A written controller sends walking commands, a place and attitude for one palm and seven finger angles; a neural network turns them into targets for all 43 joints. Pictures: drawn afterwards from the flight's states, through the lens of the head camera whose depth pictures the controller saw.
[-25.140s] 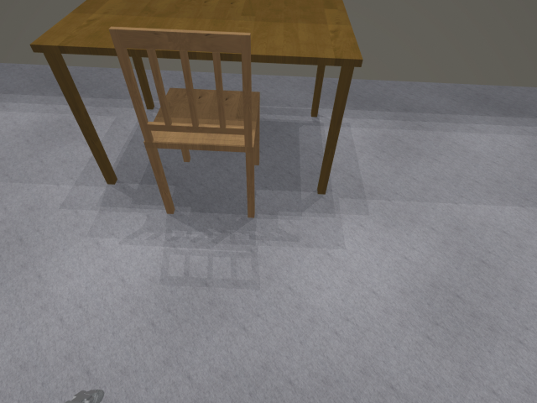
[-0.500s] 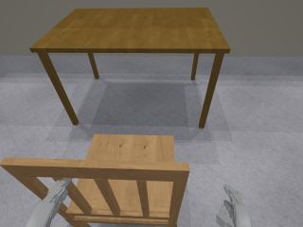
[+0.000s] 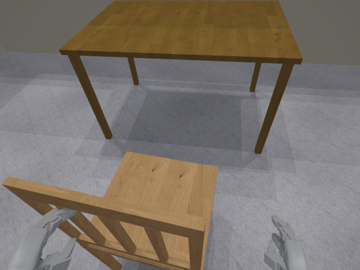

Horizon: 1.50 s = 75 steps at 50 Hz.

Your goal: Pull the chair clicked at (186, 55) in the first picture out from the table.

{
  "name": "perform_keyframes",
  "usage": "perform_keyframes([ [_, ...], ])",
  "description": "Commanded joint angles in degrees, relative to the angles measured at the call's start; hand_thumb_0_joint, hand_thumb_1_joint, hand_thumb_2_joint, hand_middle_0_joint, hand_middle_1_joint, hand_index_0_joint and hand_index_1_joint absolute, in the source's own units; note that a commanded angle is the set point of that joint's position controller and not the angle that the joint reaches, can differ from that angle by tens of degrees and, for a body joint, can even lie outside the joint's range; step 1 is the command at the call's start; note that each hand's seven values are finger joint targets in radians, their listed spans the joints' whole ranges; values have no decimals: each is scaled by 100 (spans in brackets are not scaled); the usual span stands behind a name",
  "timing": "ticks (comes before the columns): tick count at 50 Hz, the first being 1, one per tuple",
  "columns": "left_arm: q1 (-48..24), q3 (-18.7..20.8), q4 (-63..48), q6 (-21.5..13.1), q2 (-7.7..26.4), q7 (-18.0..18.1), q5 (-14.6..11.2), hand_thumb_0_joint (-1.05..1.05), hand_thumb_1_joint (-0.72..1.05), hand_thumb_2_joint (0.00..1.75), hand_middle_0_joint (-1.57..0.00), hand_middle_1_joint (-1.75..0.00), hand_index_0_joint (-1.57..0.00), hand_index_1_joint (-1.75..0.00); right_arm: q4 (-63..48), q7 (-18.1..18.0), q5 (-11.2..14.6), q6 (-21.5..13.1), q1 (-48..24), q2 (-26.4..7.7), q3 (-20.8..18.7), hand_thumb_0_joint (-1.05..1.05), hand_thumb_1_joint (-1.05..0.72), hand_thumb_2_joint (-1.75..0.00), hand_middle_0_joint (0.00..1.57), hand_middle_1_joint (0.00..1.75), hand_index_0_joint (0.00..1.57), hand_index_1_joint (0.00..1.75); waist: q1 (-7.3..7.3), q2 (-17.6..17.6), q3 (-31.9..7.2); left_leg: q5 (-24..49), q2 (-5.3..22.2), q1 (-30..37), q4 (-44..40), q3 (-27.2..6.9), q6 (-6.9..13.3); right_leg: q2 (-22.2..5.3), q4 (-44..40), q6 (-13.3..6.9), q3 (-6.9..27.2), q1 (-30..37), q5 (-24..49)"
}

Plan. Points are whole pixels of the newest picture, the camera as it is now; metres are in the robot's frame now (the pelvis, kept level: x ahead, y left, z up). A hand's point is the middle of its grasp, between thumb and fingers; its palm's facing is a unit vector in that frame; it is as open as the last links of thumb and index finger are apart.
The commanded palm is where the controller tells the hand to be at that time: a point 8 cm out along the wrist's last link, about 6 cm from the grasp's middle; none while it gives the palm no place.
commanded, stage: draw the hand back to the body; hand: left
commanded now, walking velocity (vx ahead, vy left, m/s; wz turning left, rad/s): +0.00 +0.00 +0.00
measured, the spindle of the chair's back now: (120, 234) +0.21 +0.20 -0.10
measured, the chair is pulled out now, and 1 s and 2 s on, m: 0.67 0.66 0.66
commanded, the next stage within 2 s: step back with the hand held close in 0.36 s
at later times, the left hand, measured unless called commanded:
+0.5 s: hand (68, 253) +0.12 +0.24 +0.04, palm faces +0.16 -0.82 -0.55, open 6.5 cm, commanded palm +0.14 +0.29 +0.19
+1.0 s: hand out of the picture +0.10 +0.26 +0.20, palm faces +0.40 -0.71 -0.58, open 7.1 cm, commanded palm +0.04 +0.30 +0.19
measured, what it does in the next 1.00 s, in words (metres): shifts its weight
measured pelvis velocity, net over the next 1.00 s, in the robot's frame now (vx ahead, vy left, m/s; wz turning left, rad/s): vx -0.09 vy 0.00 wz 0.00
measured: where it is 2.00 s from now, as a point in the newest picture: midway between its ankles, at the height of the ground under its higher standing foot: outside the picture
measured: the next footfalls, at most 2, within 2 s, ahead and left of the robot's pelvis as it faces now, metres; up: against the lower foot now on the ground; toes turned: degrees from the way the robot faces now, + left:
right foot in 1.30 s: -0.14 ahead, -0.11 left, +0.00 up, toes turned -3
left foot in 1.72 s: -0.17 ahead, +0.16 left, +0.00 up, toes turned -2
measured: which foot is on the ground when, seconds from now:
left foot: down 0.00-1.00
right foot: down 0.00-1.00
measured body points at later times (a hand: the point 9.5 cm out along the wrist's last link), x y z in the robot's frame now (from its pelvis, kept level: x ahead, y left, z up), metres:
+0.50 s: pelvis +0.00 -0.01 +0.00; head +0.01 -0.05 +0.45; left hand +0.11 +0.28 +0.07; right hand +0.19 -0.23 -0.10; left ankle +0.00 +0.15 -0.73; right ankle -0.05 -0.11 -0.73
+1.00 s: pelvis -0.09 +0.00 +0.00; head -0.06 +0.01 +0.45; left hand +0.07 +0.30 +0.23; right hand +0.10 -0.22 -0.09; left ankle -0.01 +0.15 -0.73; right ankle -0.05 -0.11 -0.73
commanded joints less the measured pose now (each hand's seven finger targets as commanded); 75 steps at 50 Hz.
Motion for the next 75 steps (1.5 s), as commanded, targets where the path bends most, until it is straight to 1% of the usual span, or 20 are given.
perform_keyframes([
  [1,-2028,2363,-3496,-1538,1480,718,97,0,90,90,-20,-30,-20,-30,-804,8,56,-309,-413,-490,-185,0,-90,-90,20,30,20,30,-123,1023,-1381,2410,87,852,-396,162,321,-245,-250,-160,-53,-26,2399],
  [12,-2009,2357,-3426,-1631,1459,653,103,0,90,90,-20,-30,-20,-30,-709,119,36,-372,-409,-499,-190,0,-90,-90,20,30,20,30,-136,718,-1596,2631,78,981,-283,278,380,-288,-155,-91,-46,61,2951],
  [24,-2128,2153,-3363,-1667,1303,643,104,0,90,90,-20,-30,-20,-30,-709,128,76,-367,-403,-468,-151,0,-90,-90,20,30,20,30,-166,1002,-1291,2036,43,781,-391,303,352,-290,-291,-100,-51,-81,2353],
  [25,-2861,2714,-3012,-1884,2174,408,-191,0,90,90,-20,-30,-20,-30,-1205,33,298,114,-44,-719,-345,0,-90,-90,20,30,20,30,-305,156,-203,2289,303,426,-386,47,407,-371,-732,-34,586,-561,2864],
  [27,-2845,2334,-2731,-1807,1618,278,-186,0,90,90,-20,-30,-20,-30,-1304,30,274,415,-128,-583,-327,0,-90,-90,20,30,20,30,-395,-320,-474,2390,250,503,-131,160,344,-559,-841,-8,446,-101,3822],
  [29,-2695,2394,-2980,-1901,1671,289,-132,0,90,90,-20,-30,-20,-30,-1453,-2,265,550,-214,-608,-304,0,-90,-90,20,30,20,30,-359,618,-942,2958,318,882,-366,169,373,-573,-639,-20,493,153,4058],
  [33,-2040,2584,-3321,-2007,1802,412,-120,0,90,90,-20,-30,-20,-30,-1613,13,218,833,-379,-633,-348,0,-90,-90,20,30,20,30,-271,1081,-1569,3695,464,1065,-559,30,396,-428,-446,21,379,627,3523],
  [39,-1194,2892,-3825,-2200,1903,465,-178,0,90,90,-20,-30,-20,-30,-1769,37,138,1062,-422,-590,-421,0,-90,-90,20,30,20,30,-224,1031,-1944,3446,586,744,-582,-213,382,-428,-389,-27,303,869,3181],
  [43,-859,3158,-3632,-2429,1806,473,-179,0,90,90,-20,-30,-20,-30,-1645,-25,66,1020,-548,-560,-486,0,-90,-90,20,30,20,30,-250,989,-1651,2372,672,284,-837,-269,406,-393,-414,27,282,564,2231],
  [47,-526,3200,-1966,-2672,1089,455,-73,0,90,90,-20,-30,-20,-30,-1302,-5,-112,997,-419,-531,-532,0,-90,-90,20,30,20,30,-463,-273,-919,-90,343,-146,-252,-79,252,-768,-1169,-182,759,-670,520],
  [50,-698,2711,-782,-2533,501,383,0,0,90,90,-20,-30,-20,-30,-1087,143,-122,1150,-450,-561,-642,0,-90,-90,20,30,20,30,-607,-1257,-404,-249,31,197,1421,210,169,-1425,-1764,-632,1062,-2385,-519],
  [52,-1086,2400,-501,-2428,278,346,8,0,90,90,-20,-30,-20,-30,-1081,171,-114,1215,-575,-522,-587,0,-90,-90,20,30,20,30,-651,-1699,-79,-320,130,-5,1252,103,250,-1426,-1663,-597,802,-2676,-687],
  [56,-1268,2367,-1222,-2568,413,341,184,0,90,90,-20,-30,-20,-30,-1503,100,-135,1196,-757,-607,-473,0,-90,-90,20,30,20,30,-535,-540,192,-629,765,-1236,-1454,-655,618,-459,-683,-34,519,-1404,-534],
  [58,-1586,2785,-2039,-2756,921,405,308,0,90,90,-20,-30,-20,-30,-1588,55,-209,1079,-810,-675,-450,0,-90,-90,20,30,20,30,-557,1015,21,-2110,1327,-2558,-2610,-1425,941,-83,817,101,435,-102,-102],
  [59,-1638,2613,-2407,-2860,663,392,327,0,90,90,-20,-30,-20,-30,-1660,70,-271,1017,-698,-586,-421,0,-90,-90,20,30,20,30,-535,1216,-135,-1768,1344,-2607,-2495,-1409,1010,-102,991,74,494,92,232],
  [63,-981,3059,-2884,-3087,1012,361,294,0,90,90,-20,-30,-20,-30,-1559,146,-324,737,-332,-636,-501,0,-90,-90,20,30,20,30,-438,1304,-661,-586,1056,-2005,-1714,-875,860,-58,317,54,443,329,665],
  [66,-802,3044,-2423,-3271,747,271,150,0,90,90,-20,-30,-20,-30,-1332,161,-357,619,-133,-615,-496,0,-90,-90,20,30,20,30,-487,1235,-683,357,1061,-1292,-1440,-887,766,15,-254,26,316,-137,581],
  [69,-617,2875,-2104,-3237,543,176,25,0,90,90,-20,-30,-20,-30,-1246,171,-287,613,-94,-695,-639,0,-90,-90,20,30,20,30,-467,669,-1483,1924,1065,12,-1050,-608,620,96,-222,10,331,-408,645],
  [72,-598,2887,-2005,-3214,549,145,-53,0,90,90,-20,-30,-20,-30,-1332,199,-251,654,-260,-710,-663,0,-90,-90,20,30,20,30,-469,750,-1240,622,1215,-687,-1373,-697,745,74,18,4,346,-309,83],
  [75,-539,2911,-1679,-3106,680,140,-56,0,90,90,-20,-30,-20,-30,-1398,215,-179,772,-344,-605,-660,0,-90,-90,20,30,20,30,-499,-256,-841,-1141,608,-1051,-719,-142,414,-309,-916,-180,664,-633,-239],
])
